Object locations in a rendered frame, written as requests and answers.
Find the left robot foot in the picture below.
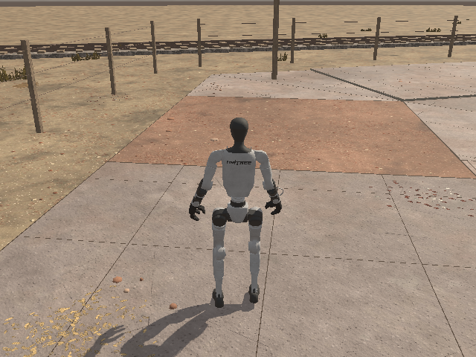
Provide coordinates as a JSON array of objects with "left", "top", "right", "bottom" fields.
[{"left": 213, "top": 289, "right": 224, "bottom": 308}]

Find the left robot forearm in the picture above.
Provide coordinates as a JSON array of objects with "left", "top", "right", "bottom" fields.
[{"left": 191, "top": 179, "right": 207, "bottom": 207}]

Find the right robot forearm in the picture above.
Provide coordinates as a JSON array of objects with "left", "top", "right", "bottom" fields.
[{"left": 267, "top": 179, "right": 280, "bottom": 204}]

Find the robot left hand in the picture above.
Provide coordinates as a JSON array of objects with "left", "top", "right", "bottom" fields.
[{"left": 189, "top": 203, "right": 205, "bottom": 221}]

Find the robot right hand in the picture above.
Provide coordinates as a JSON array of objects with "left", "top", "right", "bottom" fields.
[{"left": 265, "top": 201, "right": 282, "bottom": 215}]

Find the robot right shin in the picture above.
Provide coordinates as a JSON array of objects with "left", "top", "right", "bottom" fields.
[{"left": 250, "top": 241, "right": 260, "bottom": 293}]

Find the right robot upper arm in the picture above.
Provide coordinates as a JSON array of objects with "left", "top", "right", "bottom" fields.
[{"left": 254, "top": 150, "right": 274, "bottom": 190}]

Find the left robot upper arm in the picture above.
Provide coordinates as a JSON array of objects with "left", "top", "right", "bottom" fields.
[{"left": 201, "top": 149, "right": 223, "bottom": 190}]

